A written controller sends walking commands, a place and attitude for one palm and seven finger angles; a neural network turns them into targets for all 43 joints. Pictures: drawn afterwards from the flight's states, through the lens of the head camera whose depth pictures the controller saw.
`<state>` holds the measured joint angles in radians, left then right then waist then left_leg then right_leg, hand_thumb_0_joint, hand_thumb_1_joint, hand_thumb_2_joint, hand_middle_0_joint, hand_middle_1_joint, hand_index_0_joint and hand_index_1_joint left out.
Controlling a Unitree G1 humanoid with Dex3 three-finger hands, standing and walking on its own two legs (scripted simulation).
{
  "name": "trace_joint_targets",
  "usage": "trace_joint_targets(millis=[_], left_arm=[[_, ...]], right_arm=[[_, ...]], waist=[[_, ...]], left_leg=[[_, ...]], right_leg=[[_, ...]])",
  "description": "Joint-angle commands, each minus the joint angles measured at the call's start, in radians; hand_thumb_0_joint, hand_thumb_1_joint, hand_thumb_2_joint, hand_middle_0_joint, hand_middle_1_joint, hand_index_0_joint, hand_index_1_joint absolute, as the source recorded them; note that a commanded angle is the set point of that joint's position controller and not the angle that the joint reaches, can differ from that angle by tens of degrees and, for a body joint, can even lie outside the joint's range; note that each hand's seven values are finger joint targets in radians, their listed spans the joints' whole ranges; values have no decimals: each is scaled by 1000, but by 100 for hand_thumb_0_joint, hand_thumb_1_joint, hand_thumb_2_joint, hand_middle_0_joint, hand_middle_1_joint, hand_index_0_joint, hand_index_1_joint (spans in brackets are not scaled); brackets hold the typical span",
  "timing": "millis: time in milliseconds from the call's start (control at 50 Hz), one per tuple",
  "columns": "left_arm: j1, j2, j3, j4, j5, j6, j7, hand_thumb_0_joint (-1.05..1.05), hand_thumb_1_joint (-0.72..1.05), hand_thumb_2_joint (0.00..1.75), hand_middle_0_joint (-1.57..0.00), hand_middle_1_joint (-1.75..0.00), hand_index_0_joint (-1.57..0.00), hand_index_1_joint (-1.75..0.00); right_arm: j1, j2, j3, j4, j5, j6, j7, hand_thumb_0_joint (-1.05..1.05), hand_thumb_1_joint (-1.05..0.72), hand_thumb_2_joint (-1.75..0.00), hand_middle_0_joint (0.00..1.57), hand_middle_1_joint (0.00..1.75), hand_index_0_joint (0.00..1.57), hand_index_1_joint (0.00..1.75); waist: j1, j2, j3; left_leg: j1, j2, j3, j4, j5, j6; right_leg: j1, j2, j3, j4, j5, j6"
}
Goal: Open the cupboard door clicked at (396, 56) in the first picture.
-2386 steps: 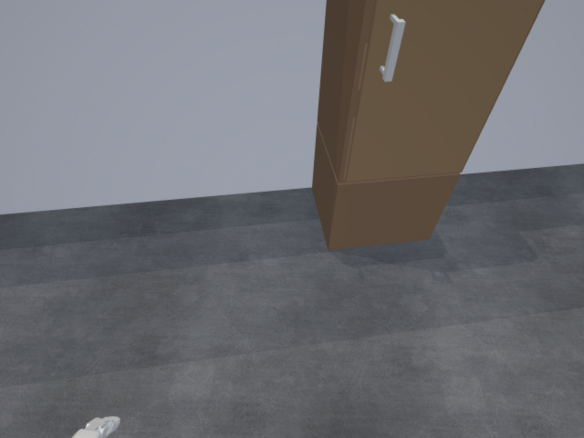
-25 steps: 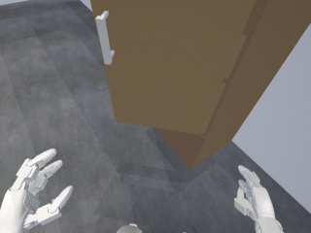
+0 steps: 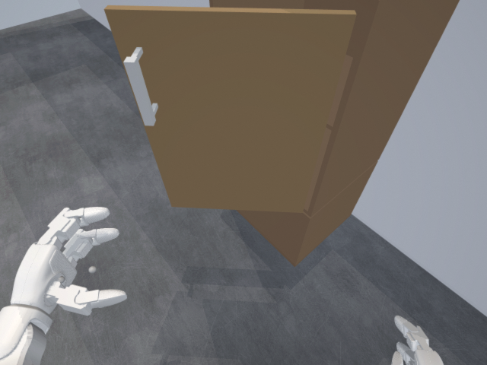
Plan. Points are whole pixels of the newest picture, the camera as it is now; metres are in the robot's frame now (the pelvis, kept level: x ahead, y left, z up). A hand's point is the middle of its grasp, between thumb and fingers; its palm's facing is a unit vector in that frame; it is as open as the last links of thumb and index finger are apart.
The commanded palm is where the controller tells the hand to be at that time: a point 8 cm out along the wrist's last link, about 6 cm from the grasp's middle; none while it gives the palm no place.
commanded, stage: raise the hand with hooked fingers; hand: left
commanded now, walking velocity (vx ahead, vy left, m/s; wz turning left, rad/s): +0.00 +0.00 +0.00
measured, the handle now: (144, 88) +0.58 +0.24 +0.14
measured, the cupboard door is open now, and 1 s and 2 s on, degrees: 46 46 46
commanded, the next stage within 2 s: move the hooked fingers beside the handle in 1.02 s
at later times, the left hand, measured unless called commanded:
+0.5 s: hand (19, 197) +0.29 +0.32 +0.17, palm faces +0.09 -0.99 -0.07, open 14.0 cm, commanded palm +0.26 +0.36 +0.16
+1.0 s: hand (40, 194) +0.30 +0.30 +0.16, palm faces +0.06 -1.00 -0.05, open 14.0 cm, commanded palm +0.26 +0.34 +0.16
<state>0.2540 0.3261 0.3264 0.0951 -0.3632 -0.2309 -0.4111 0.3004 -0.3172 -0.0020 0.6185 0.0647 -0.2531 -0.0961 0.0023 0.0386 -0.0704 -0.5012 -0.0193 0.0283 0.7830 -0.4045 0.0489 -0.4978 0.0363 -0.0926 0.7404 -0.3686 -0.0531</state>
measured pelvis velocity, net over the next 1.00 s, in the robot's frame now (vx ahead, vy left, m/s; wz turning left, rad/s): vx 0.01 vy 0.02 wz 0.01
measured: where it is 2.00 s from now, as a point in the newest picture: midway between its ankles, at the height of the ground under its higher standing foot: outside the picture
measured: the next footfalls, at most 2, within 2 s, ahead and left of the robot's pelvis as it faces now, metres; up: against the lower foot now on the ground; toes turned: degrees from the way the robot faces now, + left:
none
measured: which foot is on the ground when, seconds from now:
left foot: down 0.00-1.00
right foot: down 0.00-1.00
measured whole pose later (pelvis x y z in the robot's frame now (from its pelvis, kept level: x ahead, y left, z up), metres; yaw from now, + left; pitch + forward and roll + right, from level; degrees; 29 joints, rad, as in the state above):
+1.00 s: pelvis +0.01 +0.02 +0.02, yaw +1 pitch +2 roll -1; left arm -0.13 0.45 0.44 0.29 -0.32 0.02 -0.45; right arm 0.25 -0.27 0.07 0.61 0.07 -0.21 -0.11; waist 0.03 0.04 -0.03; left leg -0.27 -0.05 0.03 0.55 -0.31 0.07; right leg -0.27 0.02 -0.08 0.51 -0.28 -0.03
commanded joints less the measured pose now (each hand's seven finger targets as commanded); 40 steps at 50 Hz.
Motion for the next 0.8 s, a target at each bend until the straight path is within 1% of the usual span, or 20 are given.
trace_joint_targets(millis=[0, 40, 80, 140, 160, 200, 240, 260, 300, 340, 360, 420, 480, 500, 560, 600, 640, 680, 760, 780], left_arm=[[-266, 301, 179, -290, -33, -76, 40, 0, -38, 35, -29, -112, -29, -112], [-267, 284, 180, -283, -30, -85, 73, 0, -43, 33, -29, -115, -29, -115], [-299, 265, 159, -226, -27, -60, 74, 0, -48, 31, -30, -118, -30, -118], [-338, 249, 116, -117, -11, 26, 40, 0, -50, 30, -30, -120, -30, -120], [-350, 243, 95, -76, -4, 62, 20, 0, -50, 30, -30, -120, -30, -120], [-397, 255, 81, -67, 8, 125, -4, 0, -50, 30, -30, -120, -30, -120], [-467, 291, 105, -88, 15, 160, -11, 0, -50, 30, -30, -120, -30, -120], [-493, 318, 125, -111, 12, 163, -11, 0, -50, 30, -30, -120, -30, -120], [-566, 367, 175, -166, 8, 150, -1, 0, -50, 30, -30, -120, -30, -120], [-593, 382, 200, -174, 3, 125, 6, 0, -50, 30, -30, -120, -30, -120], [-603, 409, 218, -166, 4, 120, 9, 0, -50, 30, -30, -120, -30, -120], [-649, 391, 200, -90, 10, 132, -7, 0, -50, 30, -30, -120, -30, -120], [-681, 381, 169, 15, 15, 189, -45, 0, -50, 30, -30, -120, -30, -120], [-704, 398, 174, 31, 17, 208, -55, 0, -50, 30, -30, -120, -30, -120], [-634, 353, 138, 83, 11, 249, -91, 0, -50, 30, -30, -120, -30, -120], [-627, 381, 160, 39, 7, 243, -101, 0, -50, 30, -30, -120, -30, -120], [-638, 408, 190, -37, 3, 217, -87, 0, -50, 30, -30, -120, -30, -120], [-639, 445, 239, -74, -9, 185, -70, 0, -50, 30, -30, -120, -30, -120], [-653, 463, 271, -92, -4, 147, -30, 0, -50, 30, -30, -120, -30, -120], [-659, 438, 250, -68, 1, 151, -27, 0, -50, 30, -30, -120, -30, -120]], right_arm=[[-108, -78, -20, -172, -3, -78, -18, 0, -90, -90, 20, 30, 20, 30], [-111, -73, -12, -166, -6, -84, -16, 0, -90, -90, 20, 30, 20, 30], [-113, -75, -5, -158, -5, -80, -13, 0, -90, -90, 20, 30, 20, 30], [-116, -85, -1, -156, 5, -70, -18, 0, -90, -90, 20, 30, 20, 30], [-113, -89, 4, -158, 9, -66, -20, 0, -90, -90, 20, 30, 20, 30], [-115, -95, 5, -170, 15, -60, -25, 0, -90, -90, 20, 30, 20, 30], [-123, -93, 10, -181, 13, -57, -28, 0, -90, -90, 20, 30, 20, 30], [-130, -89, 14, -183, 10, -55, -27, 0, -90, -90, 20, 30, 20, 30], [-136, -80, 20, -188, 3, -55, -27, 0, -90, -90, 20, 30, 20, 30], [-133, -76, 23, -177, -1, -56, -27, 0, -90, -90, 20, 30, 20, 30], [-127, -78, 27, -169, -6, -53, -25, 0, -90, -90, 20, 30, 20, 30], [-125, -79, 28, -150, -1, -48, -27, 0, -90, -90, 20, 30, 20, 30], [-120, -88, 27, -141, 9, -31, -30, 0, -90, -90, 20, 30, 20, 30], [-122, -93, 25, -143, 9, -29, -31, 0, -90, -90, 20, 30, 20, 30], [-119, -96, 22, -162, 12, -19, -22, 0, -90, -90, 20, 30, 20, 30], [-124, -99, 18, -176, 8, -14, -11, 0, -90, -90, 20, 30, 20, 30], [-131, -96, 15, -185, 4, -16, -5, 0, -90, -90, 20, 30, 20, 30], [-130, -91, 17, -187, -4, -14, 1, 0, -90, -90, 20, 30, 20, 30], [-125, -86, 14, -171, -7, -12, -5, 0, -90, -90, 20, 30, 20, 30], [-127, -85, 15, -168, -3, -11, -8, 0, -90, -90, 20, 30, 20, 30]], waist=[[29, 62, -212], [34, 84, -193], [27, 72, -141], [16, 94, -77], [16, 78, -47], [13, 44, -56], [16, 17, -84], [26, 47, -99], [31, 49, -161], [30, 40, -182], [39, 62, -178], [24, 100, -148], [12, 65, -108], [17, 75, -116], [28, 28, -127], [35, 33, -187], [41, 55, -220], [51, 37, -232], [49, 73, -191], [39, 82, -174]], left_leg=[[143, 25, -73, -158, 251, -11], [176, 29, -83, -184, 272, -21], [194, 34, -95, -206, 287, -29], [199, 38, -107, -237, 234, -33], [200, 39, -114, -248, 242, -35], [216, 46, -130, -264, 249, -35], [239, 49, -147, -278, 261, -38], [267, 46, -142, -276, 296, -42], [318, 49, -153, -283, 343, -52], [358, 55, -163, -287, 405, -64], [365, 52, -159, -288, 423, -69], [386, 58, -167, -303, 446, -78], [365, 53, -157, -312, 428, -72], [360, 49, -158, -314, 424, -72], [353, 42, -152, -302, 471, -72], [376, 42, -151, -290, 512, -71], [400, 45, -153, -285, 540, -72], [394, 41, -141, -289, 545, -73], [384, 37, -125, -300, 495, -69], [372, 37, -121, -308, 462, -66]], right_leg=[[180, -39, 87, -146, 162, 35], [171, -28, 55, -136, 184, 26], [154, -20, 39, -141, 204, 20], [125, -25, 34, -168, 171, 22], [136, -22, 34, -179, 179, 17], [135, -21, 27, -185, 182, 22], [151, -22, 23, -191, 185, 21], [168, -20, 29, -198, 204, 16], [189, -18, 26, -201, 226, 16], [199, -16, 23, -204, 252, 16], [205, -12, 27, -212, 260, 12], [182, -18, 25, -226, 256, 15], [186, -19, 26, -248, 266, 12], [188, -22, 26, -249, 264, 11], [210, -20, 25, -249, 297, 7], [213, -21, 27, -239, 319, 12], [215, -20, 29, -236, 327, 13], [246, -13, 30, -240, 350, 9], [245, -13, 33, -253, 329, 5], [234, -14, 34, -257, 312, 8]])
